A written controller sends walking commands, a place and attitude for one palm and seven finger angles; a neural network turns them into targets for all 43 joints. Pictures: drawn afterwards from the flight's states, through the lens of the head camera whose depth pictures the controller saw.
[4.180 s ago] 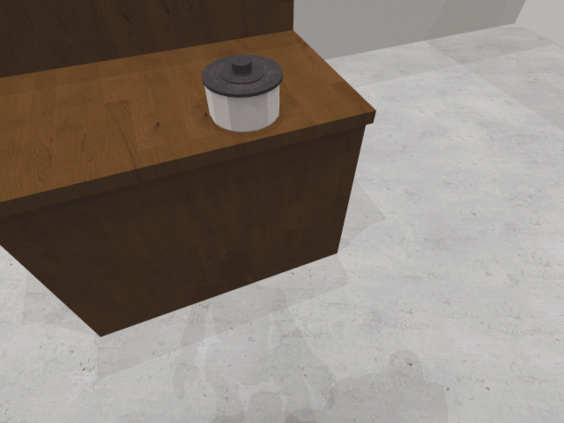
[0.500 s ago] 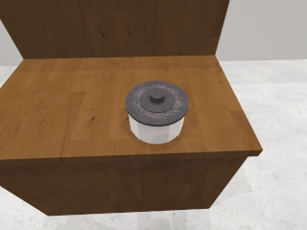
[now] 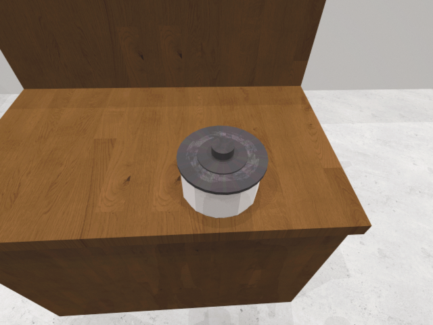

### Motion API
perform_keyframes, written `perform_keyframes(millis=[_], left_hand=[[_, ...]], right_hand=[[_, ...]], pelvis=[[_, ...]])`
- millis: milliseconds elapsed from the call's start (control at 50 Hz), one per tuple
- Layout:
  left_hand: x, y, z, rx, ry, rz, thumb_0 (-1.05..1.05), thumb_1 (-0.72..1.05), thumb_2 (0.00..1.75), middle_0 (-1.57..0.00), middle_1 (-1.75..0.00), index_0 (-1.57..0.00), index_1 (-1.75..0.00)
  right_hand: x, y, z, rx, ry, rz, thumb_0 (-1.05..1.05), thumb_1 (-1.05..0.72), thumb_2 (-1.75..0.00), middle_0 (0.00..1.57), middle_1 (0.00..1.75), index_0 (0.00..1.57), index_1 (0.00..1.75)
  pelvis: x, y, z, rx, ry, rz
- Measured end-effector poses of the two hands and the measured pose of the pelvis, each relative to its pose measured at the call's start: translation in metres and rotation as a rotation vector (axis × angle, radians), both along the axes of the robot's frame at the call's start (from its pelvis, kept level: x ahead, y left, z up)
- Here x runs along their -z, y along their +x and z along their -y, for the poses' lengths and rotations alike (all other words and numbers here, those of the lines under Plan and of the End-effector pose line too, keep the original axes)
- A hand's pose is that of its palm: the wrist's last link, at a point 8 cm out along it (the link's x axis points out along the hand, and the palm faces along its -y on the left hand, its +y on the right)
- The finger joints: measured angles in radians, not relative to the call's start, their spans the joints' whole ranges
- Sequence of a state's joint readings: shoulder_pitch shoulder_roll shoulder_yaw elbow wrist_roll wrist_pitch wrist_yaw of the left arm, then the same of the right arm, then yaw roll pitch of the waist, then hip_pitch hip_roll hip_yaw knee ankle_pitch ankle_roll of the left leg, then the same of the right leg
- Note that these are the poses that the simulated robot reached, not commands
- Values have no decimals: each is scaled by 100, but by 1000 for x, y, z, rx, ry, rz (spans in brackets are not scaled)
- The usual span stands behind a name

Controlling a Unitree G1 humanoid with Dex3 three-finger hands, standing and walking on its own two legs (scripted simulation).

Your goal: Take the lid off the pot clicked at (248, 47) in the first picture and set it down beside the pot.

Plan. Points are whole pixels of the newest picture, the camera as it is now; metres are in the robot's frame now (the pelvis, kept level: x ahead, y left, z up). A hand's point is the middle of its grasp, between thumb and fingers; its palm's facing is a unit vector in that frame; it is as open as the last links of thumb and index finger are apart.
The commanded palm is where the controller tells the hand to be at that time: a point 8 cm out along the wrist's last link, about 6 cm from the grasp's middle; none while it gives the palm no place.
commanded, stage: come to a stop and stand still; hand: left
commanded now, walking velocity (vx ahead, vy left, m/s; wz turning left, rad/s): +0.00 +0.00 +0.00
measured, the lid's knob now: (222, 148) +0.44 +0.02 +0.09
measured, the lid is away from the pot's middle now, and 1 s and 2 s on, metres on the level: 0.00 0.00 0.00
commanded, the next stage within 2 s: look again from close up in 0.48 s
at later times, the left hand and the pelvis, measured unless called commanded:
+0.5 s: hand out of the picture +0.01 +0.14 -0.18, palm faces +0.02 -0.99 -0.16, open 7.4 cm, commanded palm none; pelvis +0.02 -0.02 +0.00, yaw +0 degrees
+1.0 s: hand out of the picture +0.00 +0.13 -0.18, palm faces +0.01 -0.99 -0.14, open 7.4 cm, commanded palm none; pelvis +0.02 -0.02 +0.00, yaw +0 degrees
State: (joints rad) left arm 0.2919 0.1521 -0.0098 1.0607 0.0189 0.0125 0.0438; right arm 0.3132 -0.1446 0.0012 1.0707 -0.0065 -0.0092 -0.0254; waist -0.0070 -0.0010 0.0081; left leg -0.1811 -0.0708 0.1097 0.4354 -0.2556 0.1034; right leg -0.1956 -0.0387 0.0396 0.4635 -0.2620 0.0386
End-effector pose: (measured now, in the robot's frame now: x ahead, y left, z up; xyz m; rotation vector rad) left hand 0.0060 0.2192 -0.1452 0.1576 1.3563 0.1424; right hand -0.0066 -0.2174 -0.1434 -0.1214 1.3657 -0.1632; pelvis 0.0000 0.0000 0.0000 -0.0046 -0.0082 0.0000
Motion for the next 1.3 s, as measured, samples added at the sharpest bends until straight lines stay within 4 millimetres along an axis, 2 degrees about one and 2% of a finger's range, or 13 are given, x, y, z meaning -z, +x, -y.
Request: perform_keyframes(millis=[160,300,800,1080,1300], left_hand=[[3,-8,14,-14,-21,-40,0,91,90,-20,-30,-19,-30],[5,-9,26,-15,-41,-58,0,91,90,-20,-30,-19,-30],[3,-1,36,-13,-34,-61,0,91,90,-20,-30,-19,-30],[6,-6,45,-17,-59,-80,0,91,90,-20,-30,-19,-30],[7,-8,44,-23,-66,-79,0,91,90,-20,-30,-19,-30]], right_hand=[[-2,19,12,-6,-18,22,1,-93,-90,20,30,20,30],[-4,25,18,-7,-26,20,1,-93,-90,20,30,20,30],[0,3,9,21,22,-65,0,-91,-90,20,30,20,30],[-2,4,9,29,12,-68,1,-92,-90,20,30,20,29],[-4,5,8,26,5,-64,1,-92,-90,20,30,20,29]], pelvis=[[0,9,6,2,-1,4],[-1,14,11,4,-3,2],[-2,23,22,3,-3,-4],[-2,25,23,7,-4,-7],[-2,25,21,4,-5,-5]])
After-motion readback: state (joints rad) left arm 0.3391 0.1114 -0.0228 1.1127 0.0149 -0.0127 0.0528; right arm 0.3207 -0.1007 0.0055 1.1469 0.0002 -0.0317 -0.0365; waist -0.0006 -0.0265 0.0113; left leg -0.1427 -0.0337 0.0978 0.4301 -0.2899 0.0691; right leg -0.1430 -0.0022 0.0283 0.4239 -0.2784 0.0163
